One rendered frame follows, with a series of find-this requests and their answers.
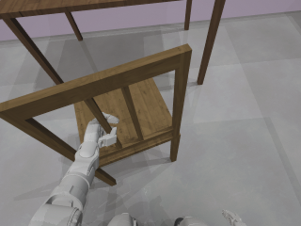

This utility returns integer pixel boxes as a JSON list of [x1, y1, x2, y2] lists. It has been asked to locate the left robot hand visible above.
[[83, 112, 119, 148]]

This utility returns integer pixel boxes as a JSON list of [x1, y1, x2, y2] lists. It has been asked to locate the robot left upper arm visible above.
[[30, 203, 83, 226]]

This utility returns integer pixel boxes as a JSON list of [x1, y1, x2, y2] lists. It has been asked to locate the left robot forearm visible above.
[[28, 141, 100, 226]]

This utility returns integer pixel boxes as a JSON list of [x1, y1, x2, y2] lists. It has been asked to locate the right robot hand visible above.
[[222, 209, 247, 226]]

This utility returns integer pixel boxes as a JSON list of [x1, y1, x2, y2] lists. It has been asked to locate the table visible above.
[[0, 0, 226, 85]]

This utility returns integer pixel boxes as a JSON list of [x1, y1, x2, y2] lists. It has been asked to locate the robot left thigh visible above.
[[107, 214, 137, 226]]

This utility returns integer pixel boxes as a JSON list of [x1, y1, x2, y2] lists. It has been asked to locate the chair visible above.
[[0, 43, 192, 186]]

